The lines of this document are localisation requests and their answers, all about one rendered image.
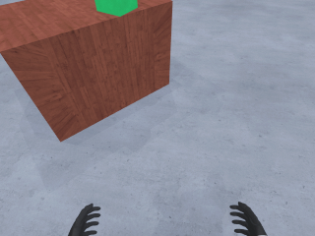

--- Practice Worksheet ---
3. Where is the right robot hand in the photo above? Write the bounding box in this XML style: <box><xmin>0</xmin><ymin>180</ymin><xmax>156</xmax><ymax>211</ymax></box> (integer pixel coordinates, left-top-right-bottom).
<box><xmin>230</xmin><ymin>202</ymin><xmax>268</xmax><ymax>236</ymax></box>

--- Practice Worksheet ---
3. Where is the pedestal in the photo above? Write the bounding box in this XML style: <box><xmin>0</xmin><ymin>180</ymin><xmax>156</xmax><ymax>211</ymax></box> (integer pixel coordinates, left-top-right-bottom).
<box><xmin>0</xmin><ymin>0</ymin><xmax>173</xmax><ymax>142</ymax></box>

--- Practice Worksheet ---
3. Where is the carton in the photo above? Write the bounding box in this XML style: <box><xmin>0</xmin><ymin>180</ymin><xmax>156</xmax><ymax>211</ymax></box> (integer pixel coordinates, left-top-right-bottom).
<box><xmin>94</xmin><ymin>0</ymin><xmax>138</xmax><ymax>17</ymax></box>

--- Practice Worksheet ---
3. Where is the left robot hand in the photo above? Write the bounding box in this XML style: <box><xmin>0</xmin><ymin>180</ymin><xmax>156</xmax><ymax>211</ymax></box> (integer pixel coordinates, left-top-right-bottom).
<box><xmin>68</xmin><ymin>204</ymin><xmax>100</xmax><ymax>236</ymax></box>

